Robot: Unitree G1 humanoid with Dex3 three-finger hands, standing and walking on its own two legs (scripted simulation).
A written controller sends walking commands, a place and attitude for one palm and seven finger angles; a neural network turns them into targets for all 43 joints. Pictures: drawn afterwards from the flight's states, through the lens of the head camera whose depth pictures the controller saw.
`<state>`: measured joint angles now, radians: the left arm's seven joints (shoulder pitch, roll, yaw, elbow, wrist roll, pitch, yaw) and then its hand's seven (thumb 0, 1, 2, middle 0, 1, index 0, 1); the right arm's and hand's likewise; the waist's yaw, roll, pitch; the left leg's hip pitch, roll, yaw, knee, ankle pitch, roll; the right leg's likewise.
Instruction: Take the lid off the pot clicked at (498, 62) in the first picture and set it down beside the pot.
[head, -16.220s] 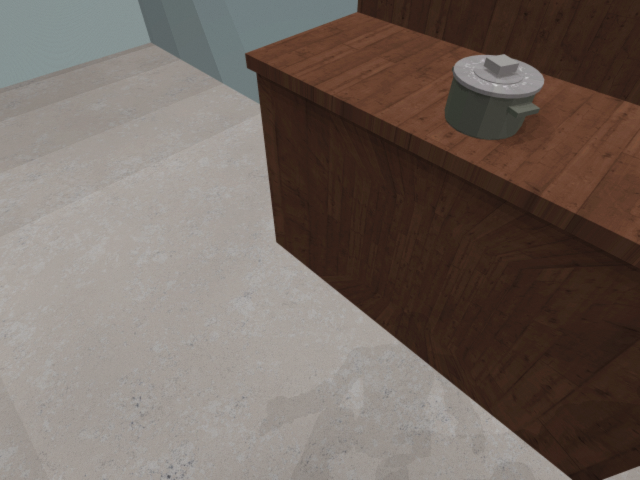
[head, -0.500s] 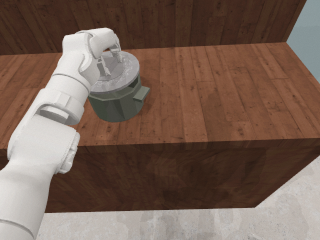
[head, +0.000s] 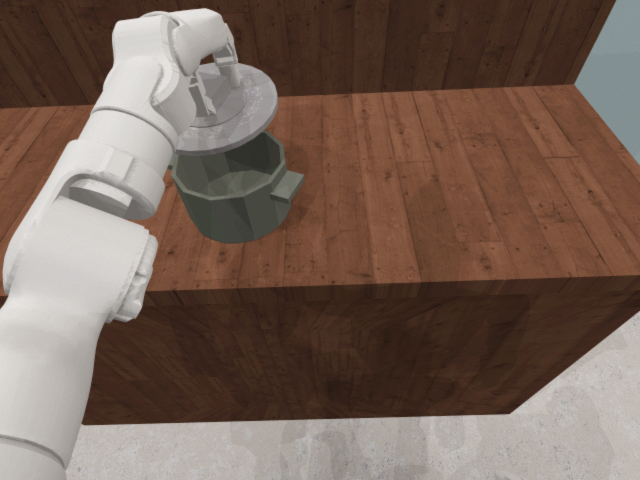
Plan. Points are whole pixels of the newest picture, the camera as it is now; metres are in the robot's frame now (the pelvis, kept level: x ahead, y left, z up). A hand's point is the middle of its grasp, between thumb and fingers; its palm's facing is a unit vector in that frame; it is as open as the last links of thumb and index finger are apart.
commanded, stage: lift the lid straight up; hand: left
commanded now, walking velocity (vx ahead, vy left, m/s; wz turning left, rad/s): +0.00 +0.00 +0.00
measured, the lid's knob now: (205, 90) +0.53 +0.12 +0.22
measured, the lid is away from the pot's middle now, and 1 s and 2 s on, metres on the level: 0.01 0.01 0.14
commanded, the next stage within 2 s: move the lid sideways beside the pot in 0.92 s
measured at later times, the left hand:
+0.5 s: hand (194, 50) +0.49 +0.10 +0.29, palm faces -0.19 -0.07 -0.98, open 8.0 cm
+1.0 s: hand (177, 31) +0.48 +0.11 +0.31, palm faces -0.15 -0.06 -0.99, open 8.0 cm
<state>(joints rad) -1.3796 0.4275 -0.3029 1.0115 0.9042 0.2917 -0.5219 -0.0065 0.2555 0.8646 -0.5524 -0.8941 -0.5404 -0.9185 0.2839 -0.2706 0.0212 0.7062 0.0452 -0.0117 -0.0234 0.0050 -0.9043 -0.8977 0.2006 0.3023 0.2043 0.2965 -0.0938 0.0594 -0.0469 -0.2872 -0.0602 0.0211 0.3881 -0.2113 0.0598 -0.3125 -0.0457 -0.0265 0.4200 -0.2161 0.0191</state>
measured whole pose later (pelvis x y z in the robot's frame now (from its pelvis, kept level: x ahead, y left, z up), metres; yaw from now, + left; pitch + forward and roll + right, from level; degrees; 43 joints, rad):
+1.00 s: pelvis -0.01 -0.01 +0.00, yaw +0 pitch +6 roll +0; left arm -1.52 0.45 -0.33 1.00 0.93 0.37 -0.57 -0.01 0.25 0.86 -0.57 -0.90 -0.54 -0.92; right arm 0.24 -0.27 0.04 0.70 0.06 0.00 -0.03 0.01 -0.90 -0.90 0.20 0.30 0.20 0.30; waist -0.08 0.06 -0.05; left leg -0.28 -0.06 0.01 0.38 -0.20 0.05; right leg -0.31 -0.04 -0.03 0.42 -0.21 0.01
